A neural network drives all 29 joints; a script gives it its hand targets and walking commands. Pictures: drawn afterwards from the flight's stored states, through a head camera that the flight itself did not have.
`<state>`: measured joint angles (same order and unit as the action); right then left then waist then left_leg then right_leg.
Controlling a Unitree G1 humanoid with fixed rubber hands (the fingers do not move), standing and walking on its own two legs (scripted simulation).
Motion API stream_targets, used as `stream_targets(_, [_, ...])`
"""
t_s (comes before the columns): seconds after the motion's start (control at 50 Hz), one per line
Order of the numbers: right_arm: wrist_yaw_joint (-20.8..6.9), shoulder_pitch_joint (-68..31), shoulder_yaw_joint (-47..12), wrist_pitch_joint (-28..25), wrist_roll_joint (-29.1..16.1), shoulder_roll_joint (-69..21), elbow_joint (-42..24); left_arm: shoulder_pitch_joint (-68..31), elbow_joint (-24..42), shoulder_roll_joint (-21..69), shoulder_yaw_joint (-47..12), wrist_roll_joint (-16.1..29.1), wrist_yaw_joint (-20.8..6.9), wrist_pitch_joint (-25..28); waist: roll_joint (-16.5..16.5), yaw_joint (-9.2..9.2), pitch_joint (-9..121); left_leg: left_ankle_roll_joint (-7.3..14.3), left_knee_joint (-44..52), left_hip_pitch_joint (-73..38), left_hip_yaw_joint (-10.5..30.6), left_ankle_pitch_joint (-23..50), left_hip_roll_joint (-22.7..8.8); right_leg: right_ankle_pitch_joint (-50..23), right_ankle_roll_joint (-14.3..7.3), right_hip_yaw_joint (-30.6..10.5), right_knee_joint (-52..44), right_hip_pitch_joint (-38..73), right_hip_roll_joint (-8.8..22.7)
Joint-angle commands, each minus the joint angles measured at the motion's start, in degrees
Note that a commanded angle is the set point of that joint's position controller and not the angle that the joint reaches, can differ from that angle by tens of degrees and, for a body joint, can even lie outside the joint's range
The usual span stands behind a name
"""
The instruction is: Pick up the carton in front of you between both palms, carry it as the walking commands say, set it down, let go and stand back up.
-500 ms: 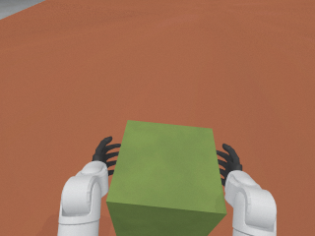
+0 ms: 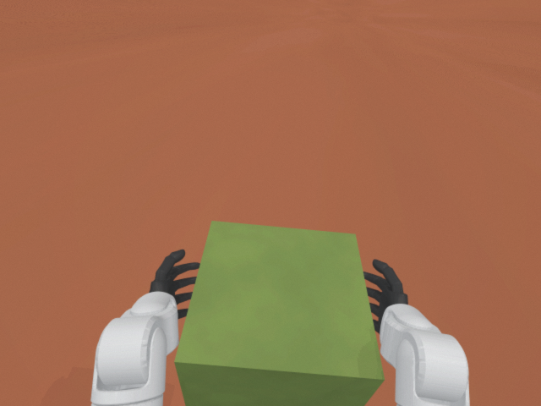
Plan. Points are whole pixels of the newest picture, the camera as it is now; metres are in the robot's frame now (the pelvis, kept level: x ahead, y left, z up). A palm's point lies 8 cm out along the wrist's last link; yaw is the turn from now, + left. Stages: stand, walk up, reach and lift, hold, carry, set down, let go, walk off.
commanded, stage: carry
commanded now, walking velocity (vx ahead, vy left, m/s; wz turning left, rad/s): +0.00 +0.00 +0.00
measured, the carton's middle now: (273, 335) +0.25 +0.00 +0.00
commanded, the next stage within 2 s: none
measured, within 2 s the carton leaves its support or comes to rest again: neither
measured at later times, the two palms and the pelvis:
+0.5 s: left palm (192, 212) +0.38 +0.14 +0.10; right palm (384, 222) +0.40 -0.16 +0.10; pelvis +0.14 -0.02 +0.00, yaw +2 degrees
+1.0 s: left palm (192, 218) +0.37 +0.13 +0.10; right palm (386, 226) +0.39 -0.16 +0.10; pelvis +0.14 -0.02 +0.00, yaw +3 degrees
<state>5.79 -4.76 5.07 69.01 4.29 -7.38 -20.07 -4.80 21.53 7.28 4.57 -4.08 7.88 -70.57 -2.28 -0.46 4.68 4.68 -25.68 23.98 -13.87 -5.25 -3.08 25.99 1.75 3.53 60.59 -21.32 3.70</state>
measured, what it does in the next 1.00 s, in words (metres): walks ahead: right foot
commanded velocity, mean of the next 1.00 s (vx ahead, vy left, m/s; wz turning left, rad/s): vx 0.00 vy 0.00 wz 0.00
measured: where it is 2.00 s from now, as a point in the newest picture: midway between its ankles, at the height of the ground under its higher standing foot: outside the picture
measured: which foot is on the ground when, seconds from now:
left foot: down 0.00-1.00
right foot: up 0.00-0.18, down 0.20-1.00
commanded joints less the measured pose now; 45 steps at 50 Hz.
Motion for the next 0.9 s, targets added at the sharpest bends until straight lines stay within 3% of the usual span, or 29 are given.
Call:
stream_targets(0.0, [-11.10, -22.07, -40.03, -2.22, -20.36, -56.04, -7.90, -23.42, 6.99, 57.23, -42.43, 19.54, -11.58, 3.47, 9.07, 0.49, 20.03, 1.66, 10.85, -19.70, 12.55, 19.30, -13.83, -2.84, -0.31, -0.57, -10.88, -1.74, 1.58])
stream_targets(0.08, [-11.90, -18.78, -41.28, -3.49, -20.32, -54.02, -9.77, -19.28, 8.66, 56.15, -42.52, 17.78, -11.08, 5.12, 10.87, -0.02, 20.02, 2.83, 10.72, -16.65, 9.41, 10.41, -13.76, -8.32, -0.38, 2.64, -26.18, 4.13, 0.27])
stream_targets(0.14, [-11.69, -19.23, -41.48, -3.11, -20.16, -50.83, -11.88, -19.38, 11.12, 53.04, -42.17, 17.64, -10.89, 4.58, 8.86, 0.31, 17.85, 0.76, 7.54, -11.59, 6.99, 1.61, -10.95, -21.60, -0.09, 4.94, -35.62, 10.52, 0.68])
stream_targets(0.16, [-11.44, -19.74, -41.28, -2.69, -19.88, -49.31, -12.19, -20.11, 11.72, 51.38, -41.74, 17.77, -10.84, 4.02, 7.59, 0.27, 16.42, -0.75, 6.75, -9.87, 6.82, -2.08, -9.83, -23.58, 0.24, 4.54, -38.69, 12.27, 1.85])
stream_targets(0.2, [-10.49, -19.35, -40.22, -1.42, -18.73, -45.72, -10.95, -20.59, 11.26, 46.69, -40.15, 17.80, -10.63, 2.35, 3.79, 0.14, 13.86, -3.28, 3.23, -5.56, 6.85, -8.43, -7.98, -28.36, -0.10, -1.44, -39.09, 14.45, 8.50])
stream_targets(0.22, [-9.97, -20.07, -40.02, -0.41, -18.14, -43.89, -11.68, -21.41, 9.96, 45.57, -39.65, 17.73, -10.56, 1.86, -0.96, -0.06, 12.73, -4.39, 3.84, -8.00, 7.56, -6.96, -6.14, -28.38, -1.62, -1.97, -37.39, 10.27, 9.24])
stream_targets(0.24, [-9.52, -20.92, -39.37, 0.55, -17.86, -42.71, -11.01, -20.92, 8.27, 44.45, -38.66, 17.64, -10.45, 1.23, -2.28, 0.00, 11.15, -4.58, 2.82, -10.04, 7.81, -5.41, -6.58, -28.29, -2.05, -2.12, -37.98, 7.80, 8.80])
stream_targets(0.32, [-8.58, -20.42, -37.84, 2.77, -17.04, -40.93, -7.03, -19.34, 3.21, 42.51, -35.91, 17.01, -10.15, -0.67, -0.74, 0.01, 12.30, -5.05, -1.11, -12.20, 8.41, 7.16, -7.21, -40.09, -2.21, -0.57, -34.51, 9.12, 7.71])
stream_targets(0.38, [-8.66, -22.11, -37.74, 3.08, -17.59, -43.04, -6.15, -21.46, 2.81, 44.56, -36.10, 17.71, -10.21, -0.90, 0.15, 0.14, 14.27, -5.40, -2.49, -13.02, 8.14, 10.23, -6.93, -43.69, -2.31, -0.14, -32.49, 10.21, 7.45])
stream_targets(0.62, [-9.28, -23.74, -39.44, 1.53, -19.40, -48.46, -9.24, -24.00, 7.61, 49.91, -38.85, 19.30, -10.60, 0.45, 2.24, 0.30, 17.40, -5.09, -3.98, -14.38, 8.35, 12.59, -6.62, -41.80, -3.04, 0.70, -29.91, 12.17, 6.45])
stream_targets(0.88, [-9.40, -23.88, -39.01, 2.15, -18.76, -46.68, -8.56, -24.00, 6.59, 48.07, -38.27, 18.47, -10.72, -0.25, 2.30, 0.32, 12.13, -4.44, -0.12, -12.21, 9.40, 2.54, -6.79, -29.37, -3.05, 0.46, -33.60, 9.73, 6.10])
